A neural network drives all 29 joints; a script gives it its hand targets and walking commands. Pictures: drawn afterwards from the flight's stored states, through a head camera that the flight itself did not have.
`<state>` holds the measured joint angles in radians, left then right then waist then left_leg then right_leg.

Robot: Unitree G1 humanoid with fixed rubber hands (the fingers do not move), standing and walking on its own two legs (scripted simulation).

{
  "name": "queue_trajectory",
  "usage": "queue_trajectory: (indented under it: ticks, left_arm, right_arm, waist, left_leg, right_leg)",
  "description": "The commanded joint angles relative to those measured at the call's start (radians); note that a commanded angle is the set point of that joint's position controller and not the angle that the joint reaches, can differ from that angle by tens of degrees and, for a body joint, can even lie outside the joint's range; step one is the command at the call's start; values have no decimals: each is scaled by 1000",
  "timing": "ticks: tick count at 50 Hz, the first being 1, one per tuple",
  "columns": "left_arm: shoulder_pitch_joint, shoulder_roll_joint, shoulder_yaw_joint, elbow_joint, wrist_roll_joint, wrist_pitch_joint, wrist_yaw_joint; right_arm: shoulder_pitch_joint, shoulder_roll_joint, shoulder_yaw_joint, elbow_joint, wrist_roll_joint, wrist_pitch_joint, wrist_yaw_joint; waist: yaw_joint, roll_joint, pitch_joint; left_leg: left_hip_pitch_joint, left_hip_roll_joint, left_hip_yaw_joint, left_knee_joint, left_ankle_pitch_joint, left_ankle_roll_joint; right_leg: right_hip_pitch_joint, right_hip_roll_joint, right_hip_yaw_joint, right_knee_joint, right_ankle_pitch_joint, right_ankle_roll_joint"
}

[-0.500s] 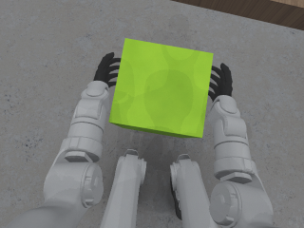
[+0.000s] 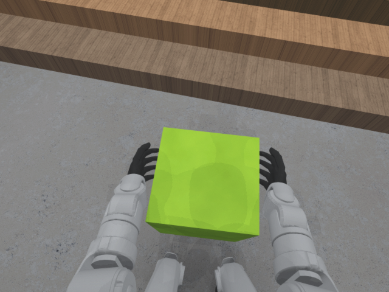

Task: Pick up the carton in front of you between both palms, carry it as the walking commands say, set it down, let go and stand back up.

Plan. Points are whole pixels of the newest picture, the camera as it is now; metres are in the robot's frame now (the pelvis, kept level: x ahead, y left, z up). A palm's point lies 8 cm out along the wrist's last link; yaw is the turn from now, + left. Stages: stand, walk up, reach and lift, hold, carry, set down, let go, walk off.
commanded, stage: reach and lift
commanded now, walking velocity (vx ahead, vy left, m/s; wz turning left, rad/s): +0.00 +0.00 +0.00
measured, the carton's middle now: (203, 191) +0.37 +0.01 -0.12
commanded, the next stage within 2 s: hold in 1.56 s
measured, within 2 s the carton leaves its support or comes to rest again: neither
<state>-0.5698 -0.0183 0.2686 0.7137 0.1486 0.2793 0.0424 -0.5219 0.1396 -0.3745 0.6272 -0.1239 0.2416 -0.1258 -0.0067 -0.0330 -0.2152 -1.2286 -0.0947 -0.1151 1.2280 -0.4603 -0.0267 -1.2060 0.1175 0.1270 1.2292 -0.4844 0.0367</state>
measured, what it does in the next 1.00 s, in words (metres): rises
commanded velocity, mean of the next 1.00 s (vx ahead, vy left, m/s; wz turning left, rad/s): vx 0.00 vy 0.00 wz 0.00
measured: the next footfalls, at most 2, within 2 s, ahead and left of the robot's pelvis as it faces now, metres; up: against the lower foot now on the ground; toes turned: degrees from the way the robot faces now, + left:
none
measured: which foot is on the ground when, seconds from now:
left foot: down 0.00-1.00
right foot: down 0.00-1.00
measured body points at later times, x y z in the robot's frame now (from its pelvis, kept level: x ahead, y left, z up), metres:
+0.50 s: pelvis +0.05 +0.00 +0.11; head +0.04 +0.00 +0.56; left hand +0.34 +0.15 +0.10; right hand +0.35 -0.15 +0.10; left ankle +0.06 +0.12 -0.62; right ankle +0.05 -0.13 -0.62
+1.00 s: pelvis +0.02 +0.00 +0.12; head -0.01 +0.00 +0.56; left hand +0.33 +0.15 +0.13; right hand +0.34 -0.15 +0.14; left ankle +0.06 +0.12 -0.62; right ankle +0.05 -0.13 -0.62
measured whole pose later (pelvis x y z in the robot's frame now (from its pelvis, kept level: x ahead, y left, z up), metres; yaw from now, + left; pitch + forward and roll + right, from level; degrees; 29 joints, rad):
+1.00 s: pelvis +0.02 +0.00 +0.12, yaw +0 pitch -3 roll +0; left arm -0.33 -0.15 0.27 0.43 0.29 0.63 0.02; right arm -0.36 0.17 -0.33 0.44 -0.30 0.59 -0.04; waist 0.00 -0.01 -0.02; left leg -0.21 -0.06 -0.14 0.49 -0.22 -0.01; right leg -0.20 0.06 0.15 0.50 -0.24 0.01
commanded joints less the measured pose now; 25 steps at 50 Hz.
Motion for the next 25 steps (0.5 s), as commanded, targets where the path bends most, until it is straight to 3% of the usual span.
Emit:
queue_trajectory:
  ticks: [1,13,19,25]
  left_arm:
    - [-536,-1081,-528,-98,-129,-52,-219]
    - [-340,-1096,-598,-191,-138,-12,-224]
    - [-256,-1101,-633,-262,-155,68,-234]
    - [-212,-1103,-675,-370,-178,182,-247]
  right_arm:
    - [-520,1043,608,40,96,6,253]
    - [-301,1042,666,-8,78,51,286]
    - [-209,1037,708,-68,92,133,312]
    - [-157,1047,753,-155,124,241,333]
  waist:
    - [15,52,-607]
    - [5,47,-438]
    - [7,43,-330]
    - [10,31,-222]
  left_leg:
    - [559,-42,60,-220,298,22]
    - [856,-17,17,-489,455,21]
    - [1007,-3,9,-626,544,19]
    - [1117,4,15,-742,554,15]
  right_leg:
    - [340,38,-70,-229,252,-8]
    - [683,1,-29,-494,429,-19]
    - [857,-16,-20,-632,524,-22]
    - [1005,-29,-15,-753,563,-22]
